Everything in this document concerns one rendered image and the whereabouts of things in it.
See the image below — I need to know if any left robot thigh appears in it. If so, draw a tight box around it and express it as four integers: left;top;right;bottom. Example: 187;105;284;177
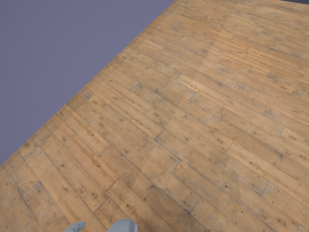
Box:
107;218;138;232

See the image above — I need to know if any robot left hand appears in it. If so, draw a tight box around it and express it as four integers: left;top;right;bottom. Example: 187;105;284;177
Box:
63;220;86;232

